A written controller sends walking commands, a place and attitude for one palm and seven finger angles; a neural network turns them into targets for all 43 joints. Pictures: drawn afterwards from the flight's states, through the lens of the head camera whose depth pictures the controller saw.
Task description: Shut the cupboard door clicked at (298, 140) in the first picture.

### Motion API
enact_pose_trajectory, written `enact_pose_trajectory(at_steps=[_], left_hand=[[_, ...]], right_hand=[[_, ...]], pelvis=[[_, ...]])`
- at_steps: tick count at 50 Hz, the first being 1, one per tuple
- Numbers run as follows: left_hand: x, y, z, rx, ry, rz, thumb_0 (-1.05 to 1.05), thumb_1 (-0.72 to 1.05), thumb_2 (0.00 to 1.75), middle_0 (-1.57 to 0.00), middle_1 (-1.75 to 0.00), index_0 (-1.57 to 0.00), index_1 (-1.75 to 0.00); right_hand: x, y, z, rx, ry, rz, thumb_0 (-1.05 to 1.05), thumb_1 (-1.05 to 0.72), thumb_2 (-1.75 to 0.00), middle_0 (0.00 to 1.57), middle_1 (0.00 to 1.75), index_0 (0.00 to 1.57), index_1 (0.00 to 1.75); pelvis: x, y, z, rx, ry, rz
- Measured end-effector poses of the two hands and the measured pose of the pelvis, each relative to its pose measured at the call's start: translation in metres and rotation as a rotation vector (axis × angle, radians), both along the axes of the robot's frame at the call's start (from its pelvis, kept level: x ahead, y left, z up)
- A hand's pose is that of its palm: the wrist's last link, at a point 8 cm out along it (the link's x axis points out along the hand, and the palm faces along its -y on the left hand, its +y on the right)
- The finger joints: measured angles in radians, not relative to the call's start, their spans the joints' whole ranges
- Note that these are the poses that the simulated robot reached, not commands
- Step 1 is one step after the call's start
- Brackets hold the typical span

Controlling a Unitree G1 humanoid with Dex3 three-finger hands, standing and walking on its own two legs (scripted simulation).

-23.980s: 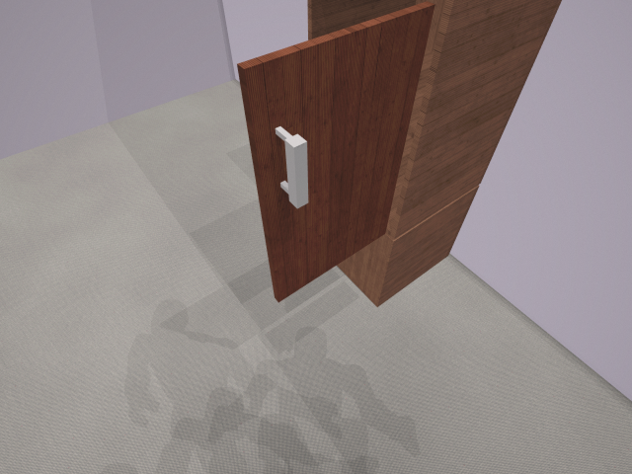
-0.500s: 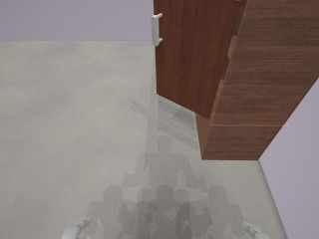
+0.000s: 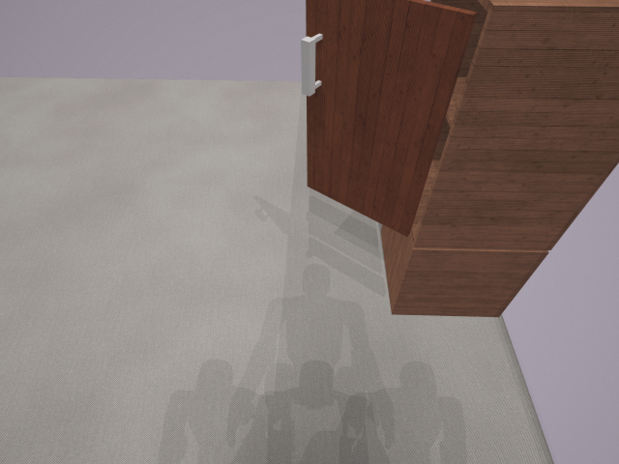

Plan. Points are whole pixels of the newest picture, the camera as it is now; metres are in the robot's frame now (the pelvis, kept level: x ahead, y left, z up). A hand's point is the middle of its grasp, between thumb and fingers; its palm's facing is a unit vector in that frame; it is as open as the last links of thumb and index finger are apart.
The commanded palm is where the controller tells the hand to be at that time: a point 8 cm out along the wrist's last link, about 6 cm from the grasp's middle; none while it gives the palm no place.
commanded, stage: let the arm hang, fingers relaxed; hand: left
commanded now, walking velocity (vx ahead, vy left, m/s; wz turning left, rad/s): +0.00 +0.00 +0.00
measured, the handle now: (313, 64) +0.94 +0.05 +0.07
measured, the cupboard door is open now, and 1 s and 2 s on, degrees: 55 55 55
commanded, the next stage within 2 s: look to check the result in 0.36 s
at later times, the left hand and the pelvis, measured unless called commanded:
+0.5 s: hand out of the picture +0.02 +0.19 -0.17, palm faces +0.01 -0.97 -0.22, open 7.4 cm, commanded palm none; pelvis +0.01 +0.00 +0.00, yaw +0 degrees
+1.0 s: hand out of the picture +0.06 +0.21 -0.16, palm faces +0.00 -0.96 -0.28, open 7.4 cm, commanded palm none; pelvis +0.02 -0.01 +0.00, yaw +0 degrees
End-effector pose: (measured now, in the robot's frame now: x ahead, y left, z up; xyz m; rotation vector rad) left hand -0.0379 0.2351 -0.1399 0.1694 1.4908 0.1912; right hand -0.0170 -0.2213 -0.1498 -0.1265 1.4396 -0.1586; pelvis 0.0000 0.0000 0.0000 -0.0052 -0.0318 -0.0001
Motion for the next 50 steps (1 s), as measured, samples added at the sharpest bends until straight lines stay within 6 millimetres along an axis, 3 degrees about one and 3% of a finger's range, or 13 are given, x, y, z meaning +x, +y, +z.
enact_pose_trajectory(at_steps=[12,33,50], left_hand=[[0.051,-0.014,-0.005,-0.041,-0.132,-0.042,0.00,0.91,0.90,-0.20,-0.30,-0.20,-0.30],[0.052,0.011,0.004,0.026,-0.093,-0.040,0.00,0.90,0.90,-0.20,-0.30,-0.20,-0.30],[0.090,0.018,0.011,0.053,-0.169,-0.069,0.00,0.90,0.90,-0.20,-0.30,-0.20,-0.30]], right_hand=[[0.021,-0.002,0.004,-0.014,-0.071,-0.005,0.00,-0.90,-0.90,0.20,0.30,0.20,0.30],[0.040,-0.029,0.009,-0.059,-0.070,0.018,0.00,-0.90,-0.90,0.20,0.30,0.20,0.30],[0.082,-0.055,0.018,-0.102,-0.142,0.056,0.00,-0.90,-0.90,0.20,0.30,0.20,0.30]], pelvis=[[0.003,0.000,0.001,0.003,-0.002,-0.006],[0.013,-0.004,0.003,0.004,-0.004,-0.004],[0.020,-0.011,0.004,0.005,-0.002,0.003]])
